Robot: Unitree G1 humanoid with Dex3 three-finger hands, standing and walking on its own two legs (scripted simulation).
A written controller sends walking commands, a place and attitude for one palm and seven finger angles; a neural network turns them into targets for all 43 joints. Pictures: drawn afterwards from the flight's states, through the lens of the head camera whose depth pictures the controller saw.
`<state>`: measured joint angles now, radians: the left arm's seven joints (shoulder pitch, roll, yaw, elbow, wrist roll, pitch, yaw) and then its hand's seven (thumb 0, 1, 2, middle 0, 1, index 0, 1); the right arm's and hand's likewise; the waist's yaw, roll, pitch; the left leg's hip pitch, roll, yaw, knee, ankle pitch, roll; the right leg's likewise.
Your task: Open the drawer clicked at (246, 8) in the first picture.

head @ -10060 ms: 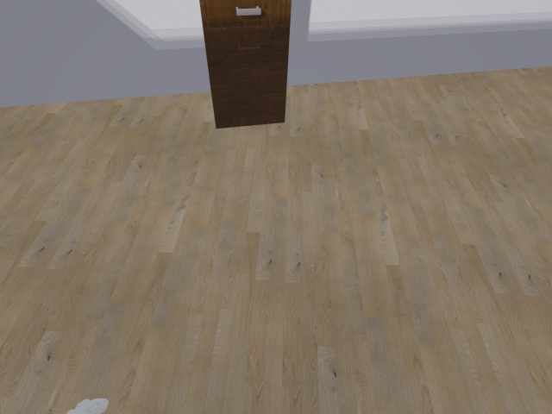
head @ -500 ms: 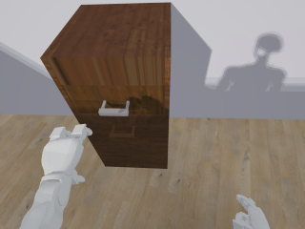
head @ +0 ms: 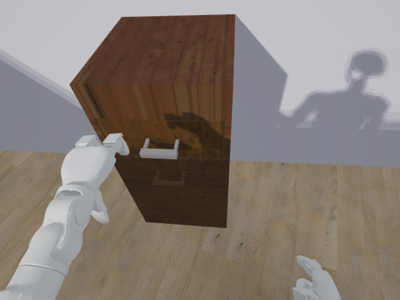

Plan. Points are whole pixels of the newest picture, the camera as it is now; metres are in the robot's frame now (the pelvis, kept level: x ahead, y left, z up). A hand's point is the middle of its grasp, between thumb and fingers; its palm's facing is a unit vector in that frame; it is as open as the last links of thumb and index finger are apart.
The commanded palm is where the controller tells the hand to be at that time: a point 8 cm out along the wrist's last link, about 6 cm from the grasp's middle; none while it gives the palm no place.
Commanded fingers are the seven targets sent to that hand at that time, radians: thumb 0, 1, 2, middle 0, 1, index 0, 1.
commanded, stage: raise the hand with hooked fingers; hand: left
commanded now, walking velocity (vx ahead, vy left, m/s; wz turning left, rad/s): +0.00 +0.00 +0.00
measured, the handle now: (160, 148) +0.54 +0.22 -0.09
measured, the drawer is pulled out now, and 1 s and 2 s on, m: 0.00 0.00 0.00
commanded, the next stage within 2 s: move the hooked fingers above the handle in 0.28 s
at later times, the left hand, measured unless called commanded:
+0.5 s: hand (114, 185) +0.30 +0.22 +0.07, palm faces +0.02 -0.08 -1.00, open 13.8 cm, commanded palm +0.29 +0.23 +0.12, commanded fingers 0.00 -0.50 0.30 -0.30 -1.20 -0.30 -1.20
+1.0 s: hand (133, 170) +0.37 +0.22 +0.03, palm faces -0.02 -0.03 -1.00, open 13.8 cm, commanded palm +0.35 +0.22 +0.08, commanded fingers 0.00 -0.50 0.30 -0.30 -1.20 -0.30 -1.20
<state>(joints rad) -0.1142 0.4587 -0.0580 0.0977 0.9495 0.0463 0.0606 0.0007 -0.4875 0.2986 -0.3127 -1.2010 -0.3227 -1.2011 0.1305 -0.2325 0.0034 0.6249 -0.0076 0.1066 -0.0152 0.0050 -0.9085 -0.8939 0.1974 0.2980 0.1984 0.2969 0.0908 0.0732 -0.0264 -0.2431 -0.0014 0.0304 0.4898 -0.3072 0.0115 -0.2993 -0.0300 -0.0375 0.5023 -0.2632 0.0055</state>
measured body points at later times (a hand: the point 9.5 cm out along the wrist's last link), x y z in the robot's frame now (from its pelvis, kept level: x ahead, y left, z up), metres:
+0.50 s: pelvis -0.01 -0.01 +0.00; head +0.01 -0.04 +0.45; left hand +0.29 +0.23 +0.12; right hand +0.18 -0.24 -0.12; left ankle -0.04 +0.11 -0.74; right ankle -0.01 -0.12 -0.74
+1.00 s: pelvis -0.01 -0.01 -0.01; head +0.03 -0.03 +0.44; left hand +0.36 +0.22 +0.08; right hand +0.10 -0.27 -0.14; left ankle -0.04 +0.11 -0.74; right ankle -0.01 -0.12 -0.74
